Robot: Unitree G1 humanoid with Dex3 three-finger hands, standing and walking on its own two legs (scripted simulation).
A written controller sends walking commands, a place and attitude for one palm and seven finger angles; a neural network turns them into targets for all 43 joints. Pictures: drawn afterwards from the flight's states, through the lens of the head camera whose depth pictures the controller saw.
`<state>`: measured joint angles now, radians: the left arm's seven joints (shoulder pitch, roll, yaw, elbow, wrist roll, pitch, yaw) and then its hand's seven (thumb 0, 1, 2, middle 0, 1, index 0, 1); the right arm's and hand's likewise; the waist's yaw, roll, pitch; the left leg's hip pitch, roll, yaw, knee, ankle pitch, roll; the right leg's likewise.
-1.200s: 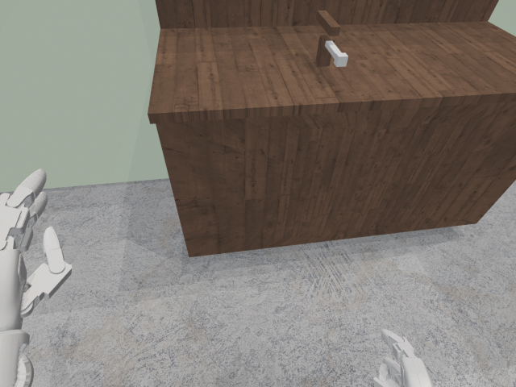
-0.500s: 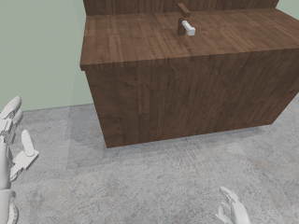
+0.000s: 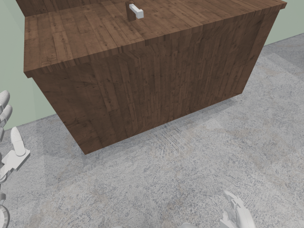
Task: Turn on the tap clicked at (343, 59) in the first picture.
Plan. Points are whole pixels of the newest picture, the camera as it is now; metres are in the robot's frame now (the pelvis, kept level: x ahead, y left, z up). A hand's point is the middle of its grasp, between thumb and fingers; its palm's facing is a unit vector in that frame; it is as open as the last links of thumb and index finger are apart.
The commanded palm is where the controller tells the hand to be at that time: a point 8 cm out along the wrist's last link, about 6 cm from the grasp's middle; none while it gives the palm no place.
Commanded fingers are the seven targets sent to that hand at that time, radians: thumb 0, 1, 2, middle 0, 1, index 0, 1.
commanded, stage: walk to a spot facing it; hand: left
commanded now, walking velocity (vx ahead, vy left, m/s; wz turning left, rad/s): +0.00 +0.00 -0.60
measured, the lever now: (139, 13) +0.94 +0.16 +0.13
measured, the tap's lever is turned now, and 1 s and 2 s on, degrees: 0 0 0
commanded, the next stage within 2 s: turn to face it in 1.60 s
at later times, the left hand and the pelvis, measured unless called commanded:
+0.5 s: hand (86, 135) +0.24 +0.15 +0.19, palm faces +0.13 -0.89 -0.43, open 7.4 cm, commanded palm +0.20 +0.20 +0.20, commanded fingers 0.00 0.90 0.90 -0.20 -0.30 -0.20 -0.30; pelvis -0.04 -0.02 +0.02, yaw -17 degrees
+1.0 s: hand (196, 113) +0.29 -0.05 +0.21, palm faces -0.17 -0.84 -0.52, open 7.4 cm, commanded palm +0.28 +0.02 +0.20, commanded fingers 0.00 0.90 0.90 -0.20 -0.30 -0.20 -0.30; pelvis -0.01 -0.12 +0.02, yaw -33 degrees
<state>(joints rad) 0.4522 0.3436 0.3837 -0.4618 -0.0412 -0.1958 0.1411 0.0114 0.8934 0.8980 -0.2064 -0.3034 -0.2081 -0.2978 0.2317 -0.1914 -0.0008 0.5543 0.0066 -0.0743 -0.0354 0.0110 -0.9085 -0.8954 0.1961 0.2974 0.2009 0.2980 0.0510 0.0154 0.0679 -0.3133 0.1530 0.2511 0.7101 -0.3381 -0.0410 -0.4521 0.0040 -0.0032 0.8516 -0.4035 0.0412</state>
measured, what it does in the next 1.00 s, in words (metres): steps to the right, turning right: left foot, then right foot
